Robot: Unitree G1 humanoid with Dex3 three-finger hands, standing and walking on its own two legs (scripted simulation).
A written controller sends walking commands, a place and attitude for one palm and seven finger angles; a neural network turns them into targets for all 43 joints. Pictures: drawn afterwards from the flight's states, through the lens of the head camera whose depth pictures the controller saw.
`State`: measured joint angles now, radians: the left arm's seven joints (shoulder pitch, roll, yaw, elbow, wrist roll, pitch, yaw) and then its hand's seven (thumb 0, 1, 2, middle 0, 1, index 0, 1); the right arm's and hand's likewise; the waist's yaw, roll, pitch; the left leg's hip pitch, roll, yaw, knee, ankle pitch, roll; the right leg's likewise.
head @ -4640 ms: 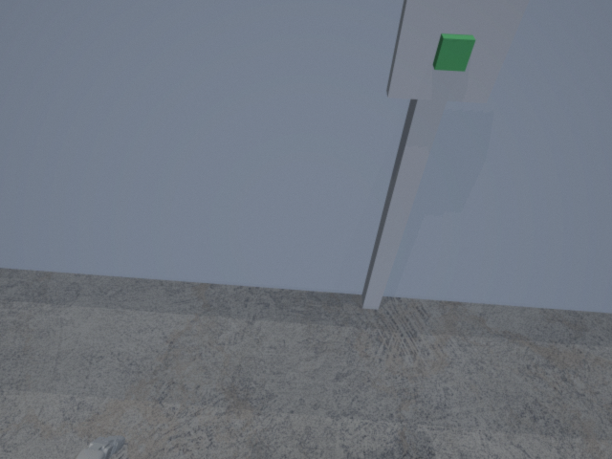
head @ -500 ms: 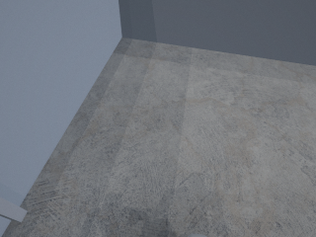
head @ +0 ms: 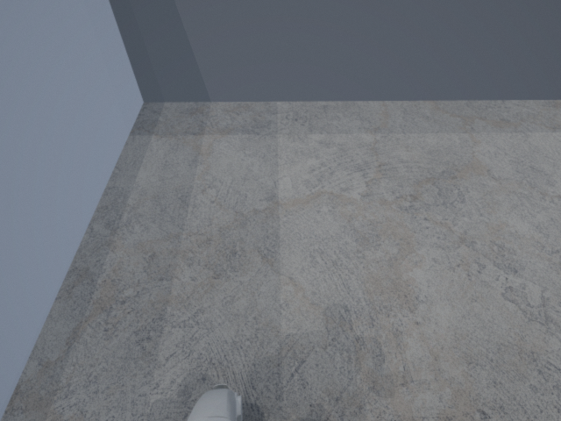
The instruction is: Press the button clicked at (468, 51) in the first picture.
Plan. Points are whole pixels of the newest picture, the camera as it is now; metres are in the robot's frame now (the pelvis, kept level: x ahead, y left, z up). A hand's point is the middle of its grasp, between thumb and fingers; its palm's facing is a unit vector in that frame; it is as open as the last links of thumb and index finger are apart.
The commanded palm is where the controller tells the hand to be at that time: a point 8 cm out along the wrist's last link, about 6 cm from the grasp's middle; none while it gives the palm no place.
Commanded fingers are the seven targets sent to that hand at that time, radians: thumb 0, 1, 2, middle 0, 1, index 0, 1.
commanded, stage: walk to a spot facing it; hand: left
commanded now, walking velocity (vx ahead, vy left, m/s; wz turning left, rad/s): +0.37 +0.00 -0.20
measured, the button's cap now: out of the picture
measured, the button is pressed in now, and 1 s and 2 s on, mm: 0 0 0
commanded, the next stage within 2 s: turn to face it in 0.54 s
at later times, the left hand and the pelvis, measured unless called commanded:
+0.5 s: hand (167, 331) +0.29 +0.24 -0.17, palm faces -0.13 -0.97 -0.18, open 7.4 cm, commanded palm none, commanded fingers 0.00 0.90 0.90 -0.20 -0.30 -0.20 -0.30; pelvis +0.19 +0.06 +0.00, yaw -13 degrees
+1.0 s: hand (236, 269) +0.43 +0.13 -0.16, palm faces -0.22 -0.96 -0.15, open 7.3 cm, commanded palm none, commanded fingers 0.00 0.90 0.90 -0.20 -0.30 -0.20 -0.30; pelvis +0.27 +0.01 -0.01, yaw -13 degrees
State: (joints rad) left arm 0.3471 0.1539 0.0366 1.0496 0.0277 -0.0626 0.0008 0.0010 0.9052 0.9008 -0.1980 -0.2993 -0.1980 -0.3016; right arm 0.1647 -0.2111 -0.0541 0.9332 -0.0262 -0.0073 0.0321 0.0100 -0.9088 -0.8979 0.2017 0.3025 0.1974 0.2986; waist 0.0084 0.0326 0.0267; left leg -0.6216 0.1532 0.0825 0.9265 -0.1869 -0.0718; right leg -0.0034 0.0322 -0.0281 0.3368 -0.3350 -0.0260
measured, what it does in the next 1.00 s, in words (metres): walks ahead: left foot, then right foot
